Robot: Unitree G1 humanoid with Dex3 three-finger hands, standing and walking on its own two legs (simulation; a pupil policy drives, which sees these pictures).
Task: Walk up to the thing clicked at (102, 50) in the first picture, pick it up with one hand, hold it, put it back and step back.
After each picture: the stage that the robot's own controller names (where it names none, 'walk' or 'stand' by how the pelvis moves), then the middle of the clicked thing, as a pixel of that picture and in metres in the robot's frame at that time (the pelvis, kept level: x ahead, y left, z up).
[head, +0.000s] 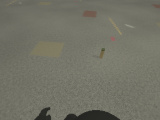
stand; (102, 53) +1.31 -0.25 -0.65
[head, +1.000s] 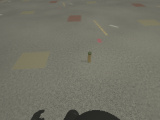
walk; (89, 57) +1.20 +0.09 -0.63
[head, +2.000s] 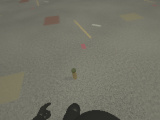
walk; (74, 74) +0.71 +0.28 -0.65
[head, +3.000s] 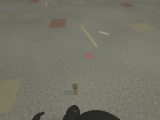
walk; (75, 89) +0.48 +0.20 -0.65
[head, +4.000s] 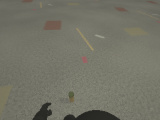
stand; (71, 97) +0.39 +0.18 -0.65
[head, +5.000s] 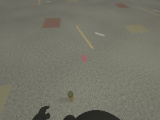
stand; (70, 96) +0.37 +0.20 -0.66
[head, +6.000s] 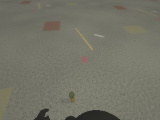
stand; (72, 97) +0.39 +0.19 -0.66
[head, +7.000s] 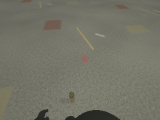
stand; (72, 97) +0.38 +0.19 -0.66
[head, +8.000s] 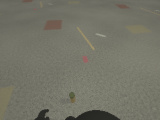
stand; (72, 97) +0.37 +0.19 -0.66
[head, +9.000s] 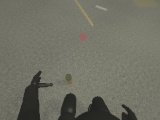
go down; (69, 79) +0.41 +0.18 -0.53
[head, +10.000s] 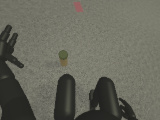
go down; (63, 59) +0.47 +0.21 -0.27
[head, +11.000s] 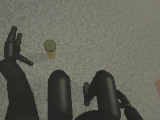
close in; (50, 51) +0.46 +0.23 -0.21
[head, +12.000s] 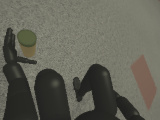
close; (28, 46) +0.45 +0.27 -0.17
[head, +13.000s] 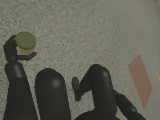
lift; (27, 47) +0.43 +0.27 -0.16
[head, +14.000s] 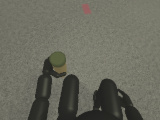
lift; (60, 67) +0.33 +0.21 -0.03
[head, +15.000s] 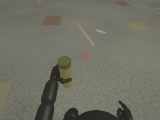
hold; (66, 74) +0.31 +0.16 +0.06
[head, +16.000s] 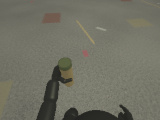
hold; (67, 74) +0.32 +0.16 +0.04
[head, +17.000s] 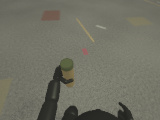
hold; (68, 74) +0.32 +0.15 +0.03
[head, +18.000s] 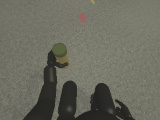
crouch; (62, 58) +0.42 +0.18 -0.04
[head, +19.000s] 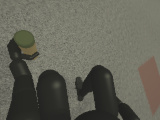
lower; (29, 48) +0.43 +0.27 -0.18
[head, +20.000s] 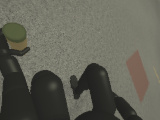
lower; (18, 43) +0.46 +0.28 -0.17
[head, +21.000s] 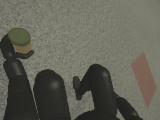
lower; (23, 47) +0.44 +0.28 -0.17
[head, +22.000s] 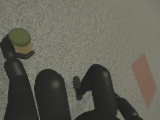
lower; (24, 47) +0.44 +0.28 -0.17
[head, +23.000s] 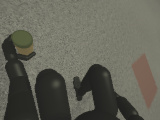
loosen; (25, 48) +0.43 +0.28 -0.17
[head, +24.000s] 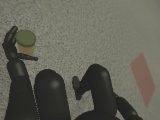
open; (26, 48) +0.44 +0.27 -0.17
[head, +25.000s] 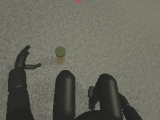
walk; (60, 57) +0.45 +0.23 -0.23
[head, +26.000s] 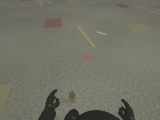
stand; (72, 97) +0.38 +0.17 -0.59
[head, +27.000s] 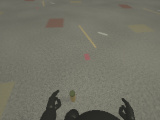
stand; (72, 96) +0.39 +0.17 -0.60
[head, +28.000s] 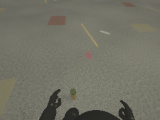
stand; (73, 94) +0.39 +0.17 -0.60
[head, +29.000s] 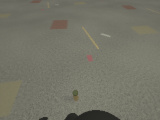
stand; (75, 95) +0.41 +0.16 -0.65
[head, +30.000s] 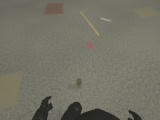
walk; (79, 84) +0.44 +0.13 -0.64
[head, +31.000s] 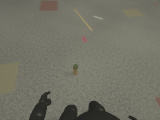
walk; (75, 70) +0.68 +0.15 -0.63
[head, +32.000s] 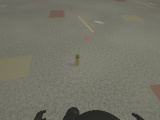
stand; (77, 60) +1.00 +0.23 -0.64
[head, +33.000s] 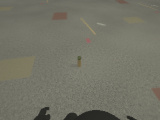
stand; (79, 61) +1.00 +0.20 -0.65
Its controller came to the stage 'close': yes
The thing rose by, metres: 0.68
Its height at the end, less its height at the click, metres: +0.00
